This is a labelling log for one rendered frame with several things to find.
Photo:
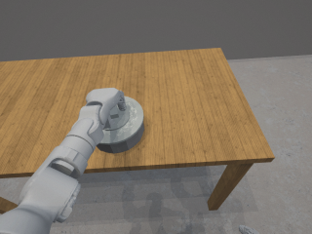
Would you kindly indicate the robot left upper arm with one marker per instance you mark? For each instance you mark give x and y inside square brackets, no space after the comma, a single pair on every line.
[51,198]

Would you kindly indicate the robot right hand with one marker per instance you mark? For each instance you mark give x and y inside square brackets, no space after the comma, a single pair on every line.
[247,230]

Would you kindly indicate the pot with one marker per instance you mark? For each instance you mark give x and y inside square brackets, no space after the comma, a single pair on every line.
[124,145]

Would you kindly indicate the table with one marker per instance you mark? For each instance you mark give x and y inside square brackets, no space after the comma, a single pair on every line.
[194,114]

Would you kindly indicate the lid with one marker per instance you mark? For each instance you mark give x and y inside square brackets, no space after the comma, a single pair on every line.
[126,125]

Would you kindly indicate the robot left hand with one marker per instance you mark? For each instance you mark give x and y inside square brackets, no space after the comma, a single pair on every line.
[111,96]

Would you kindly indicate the knob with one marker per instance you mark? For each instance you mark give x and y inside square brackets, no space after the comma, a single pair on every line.
[114,112]

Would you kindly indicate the left robot forearm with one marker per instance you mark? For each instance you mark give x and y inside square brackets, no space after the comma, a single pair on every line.
[72,155]

